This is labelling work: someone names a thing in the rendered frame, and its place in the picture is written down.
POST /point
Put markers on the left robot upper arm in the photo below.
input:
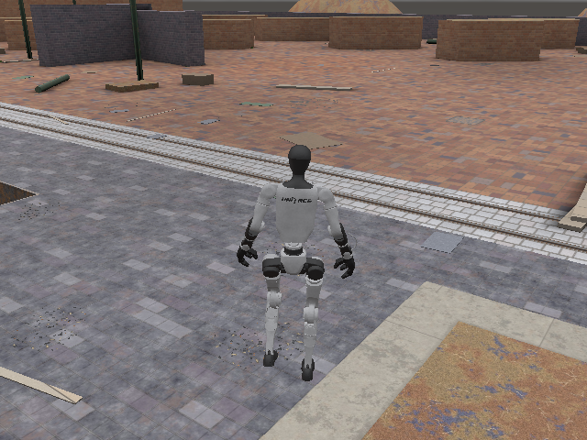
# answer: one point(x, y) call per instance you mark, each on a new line
point(267, 192)

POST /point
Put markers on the left robot forearm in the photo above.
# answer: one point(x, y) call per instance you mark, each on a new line
point(248, 238)

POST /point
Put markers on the right robot forearm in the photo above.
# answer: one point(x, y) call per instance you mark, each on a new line
point(343, 244)

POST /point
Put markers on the right robot upper arm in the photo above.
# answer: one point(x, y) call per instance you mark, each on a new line
point(326, 196)

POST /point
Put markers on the right robot foot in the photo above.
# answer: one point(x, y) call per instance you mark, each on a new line
point(307, 374)

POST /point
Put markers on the robot left thigh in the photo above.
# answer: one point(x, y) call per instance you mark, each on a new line
point(271, 267)

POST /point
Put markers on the robot left hand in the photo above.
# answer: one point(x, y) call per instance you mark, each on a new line
point(248, 254)

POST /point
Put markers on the robot right hand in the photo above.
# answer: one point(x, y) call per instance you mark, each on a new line
point(349, 263)

